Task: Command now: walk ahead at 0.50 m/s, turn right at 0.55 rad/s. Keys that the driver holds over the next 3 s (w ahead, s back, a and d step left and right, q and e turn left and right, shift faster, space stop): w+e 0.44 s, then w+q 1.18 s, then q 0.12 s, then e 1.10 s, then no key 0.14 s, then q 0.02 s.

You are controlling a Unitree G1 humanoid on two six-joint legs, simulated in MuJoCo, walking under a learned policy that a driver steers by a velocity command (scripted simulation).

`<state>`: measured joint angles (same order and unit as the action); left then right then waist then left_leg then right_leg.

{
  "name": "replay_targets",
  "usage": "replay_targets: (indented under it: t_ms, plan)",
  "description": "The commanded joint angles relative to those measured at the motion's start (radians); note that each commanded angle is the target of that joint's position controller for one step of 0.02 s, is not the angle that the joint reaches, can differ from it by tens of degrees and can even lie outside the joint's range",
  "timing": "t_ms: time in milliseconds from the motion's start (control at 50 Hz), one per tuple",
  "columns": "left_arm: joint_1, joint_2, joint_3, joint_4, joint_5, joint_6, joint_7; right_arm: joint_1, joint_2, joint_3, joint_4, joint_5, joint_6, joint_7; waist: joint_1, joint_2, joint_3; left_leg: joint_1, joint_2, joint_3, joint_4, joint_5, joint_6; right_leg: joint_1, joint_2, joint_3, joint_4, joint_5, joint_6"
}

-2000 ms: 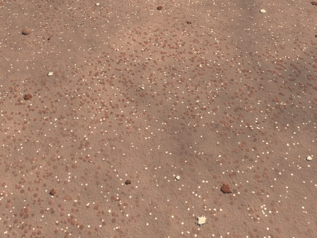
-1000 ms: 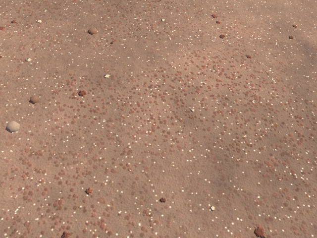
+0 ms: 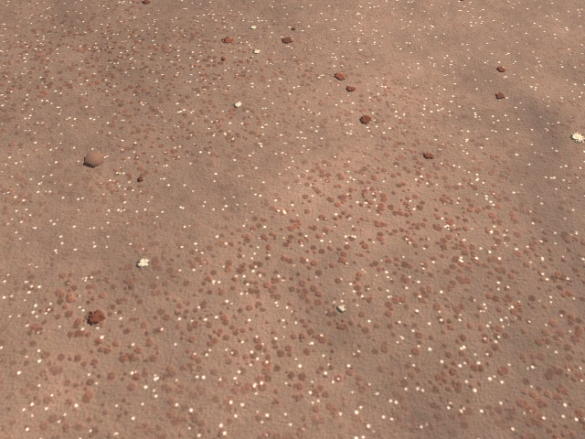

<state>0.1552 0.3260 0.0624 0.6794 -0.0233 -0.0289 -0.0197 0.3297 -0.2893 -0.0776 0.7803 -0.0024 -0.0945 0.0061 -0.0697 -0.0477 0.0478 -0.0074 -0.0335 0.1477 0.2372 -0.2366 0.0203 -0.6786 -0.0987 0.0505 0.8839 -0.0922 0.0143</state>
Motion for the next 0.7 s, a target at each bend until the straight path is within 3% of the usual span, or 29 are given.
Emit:
replay_targets:
  t_ms: [20,80,120,140,160,180,200,220,240,260,280,300,320,380,440,480,540,600,660,680,700]
  plan:
    - [-0.062,0.004,-0.014,-0.086,0.002,-0.016,-0.025,-0.084,-0.159,-0.034,-0.068,0.01,-0.015,-0.008,0.018,0.083,0.046,-0.062,0.278,-0.068,-0.114,0.324,0.149,0.037,-0.008,-0.024,-0.145,0.118,-0.017]
    - [-0.136,0.023,-0.01,-0.129,0.0,-0.013,-0.039,-0.042,-0.191,-0.044,-0.04,0.026,0.001,-0.009,0.007,0.08,0.057,0.03,0.305,-0.027,-0.075,0.388,0.124,0.037,0.01,-0.056,-0.226,0.076,-0.055]
    - [-0.13,0.05,0.003,-0.147,0.003,-0.008,-0.044,-0.034,-0.22,-0.051,-0.034,0.032,0.017,-0.012,0.033,0.102,0.019,0.083,0.309,0.009,0.029,0.65,0.103,0.106,0.061,-0.106,-0.249,-0.017,-0.093]
    - [-0.082,0.076,0.017,-0.144,0.005,-0.002,-0.042,-0.033,-0.237,-0.055,-0.034,0.036,0.026,-0.015,0.067,0.121,-0.027,0.096,0.304,0.027,0.133,0.816,0.092,0.191,0.102,-0.137,-0.248,-0.07,-0.116]
    - [0.041,0.114,0.041,-0.119,0.003,0.003,-0.037,-0.04,-0.24,-0.054,-0.037,0.04,0.035,-0.018,0.141,0.119,-0.099,0.061,0.283,0.054,0.31,0.907,0.072,0.36,0.148,-0.16,-0.281,-0.071,-0.148]
    - [0.216,0.173,0.076,-0.075,-0.002,0.014,-0.022,-0.03,-0.214,-0.041,-0.046,0.035,0.035,-0.023,0.226,0.089,-0.188,-0.096,0.247,0.069,0.556,0.808,0.036,0.639,0.163,-0.119,-0.314,-0.039,-0.187]
    - [0.266,0.293,0.1,-0.066,-0.01,0.018,-0.002,0.066,-0.085,0.002,-0.092,-0.014,0.024,-0.015,0.156,-0.176,-0.283,-0.518,0.118,0.056,0.943,-0.022,-0.029,1.016,-0.099,0.331,-0.325,-0.068,-0.326]
    - [0.264,0.279,0.085,-0.112,-0.008,-0.001,-0.009,0.04,-0.087,0.019,-0.118,-0.008,-0.01,-0.004,0.16,-0.164,-0.475,-0.704,-0.013,-0.188,1.144,-0.391,-0.043,1.135,-0.245,0.815,-0.526,-0.313,-0.458]
    - [0.242,0.201,0.062,-0.104,0.003,-0.017,-0.018,-0.092,-0.181,-0.007,-0.143,0.036,-0.029,0.005,0.204,-0.044,-0.356,-0.799,0.046,-0.258,1.159,-0.298,-0.024,1.054,-0.222,0.714,-0.597,-0.34,-0.385]
    - [0.198,0.176,0.054,-0.095,0.005,-0.027,-0.018,-0.133,-0.171,-0.001,-0.162,0.046,-0.04,0.005,0.171,-0.016,-0.217,-0.808,0.083,-0.239,1.084,-0.204,-0.009,0.905,-0.184,0.583,-0.609,-0.285,-0.348]
    - [0.129,0.146,0.044,-0.101,0.005,-0.031,-0.016,-0.129,-0.16,0.001,-0.148,0.023,-0.042,-0.005,0.121,0.048,-0.138,-0.754,0.124,-0.236,0.999,-0.138,-0.014,0.755,-0.141,0.473,-0.607,-0.166,-0.317]
    - [0.081,0.122,0.035,-0.113,0.015,-0.033,-0.013,-0.107,-0.166,-0.005,-0.139,0.004,-0.035,-0.01,0.081,0.027,-0.108,-0.678,0.15,-0.243,0.933,-0.091,-0.022,0.646,-0.105,0.397,-0.618,-0.051,-0.303]
    - [0.056,0.114,0.031,-0.122,0.024,-0.034,-0.009,-0.091,-0.166,-0.006,-0.134,-0.003,-0.024,-0.009,0.057,0.002,-0.099,-0.622,0.157,-0.243,0.909,-0.063,-0.032,0.577,-0.081,0.364,-0.639,0.011,-0.301]
    - [0.071,0.123,0.034,-0.098,0.018,-0.041,0.006,-0.098,-0.127,0.003,-0.129,-0.016,0.0,-0.012,0.049,0.008,-0.081,-0.588,0.143,-0.213,0.809,0.006,-0.078,0.476,-0.047,0.272,-0.662,0.162,-0.311]
    - [0.12,0.138,0.038,-0.067,0.01,-0.036,0.024,-0.216,-0.095,0.016,-0.16,-0.016,0.003,-0.012,0.088,-0.002,-0.046,-0.608,0.116,-0.211,0.605,0.185,-0.103,0.454,-0.004,0.222,-0.659,0.135,-0.277]
    - [0.134,0.12,0.029,-0.047,0.01,-0.034,0.029,-0.26,-0.071,0.028,-0.156,-0.008,-0.004,0.001,0.115,-0.029,-0.043,-0.556,0.1,-0.194,0.446,0.321,-0.101,0.456,0.016,0.167,-0.66,0.075,-0.242]
    - [0.194,0.131,0.026,-0.005,0.01,-0.04,0.026,-0.342,-0.072,0.034,-0.169,0.009,-0.017,0.021,0.164,-0.034,-0.011,-0.525,0.093,-0.181,0.347,0.414,-0.076,0.493,-0.029,0.176,-0.664,0.012,-0.234]
    - [0.235,0.14,0.028,0.033,0.013,-0.034,0.024,-0.384,-0.095,0.028,-0.192,0.015,-0.021,0.035,0.176,-0.035,0.018,-0.614,0.091,-0.183,0.295,0.305,-0.021,0.65,-0.103,0.203,-0.625,0.087,-0.231]
    - [0.225,0.153,0.033,0.054,0.013,-0.023,0.029,-0.331,-0.112,0.021,-0.19,0.019,-0.019,0.045,0.138,-0.047,0.005,-0.575,0.064,-0.159,0.272,0.155,0.04,0.75,-0.13,0.173,-0.551,0.324,-0.199]
    - [0.204,0.159,0.034,0.052,0.015,-0.019,0.031,-0.256,-0.131,0.01,-0.172,0.018,-0.018,0.043,0.093,-0.047,-0.047,-0.462,0.028,-0.128,0.257,0.141,0.065,0.752,-0.107,0.135,-0.464,0.519,-0.183]
    - [0.189,0.148,0.027,0.046,0.021,-0.013,0.035,-0.123,-0.162,-0.01,-0.134,0.014,-0.017,0.039,0.024,-0.021,-0.145,-0.269,0.006,-0.116,0.245,0.189,0.098,0.717,-0.059,0.078,-0.295,0.649,-0.158]
